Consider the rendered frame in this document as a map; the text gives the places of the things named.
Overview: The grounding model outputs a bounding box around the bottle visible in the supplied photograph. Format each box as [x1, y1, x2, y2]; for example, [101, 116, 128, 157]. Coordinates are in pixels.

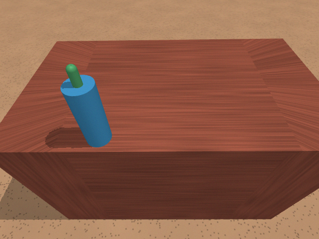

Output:
[60, 64, 112, 147]

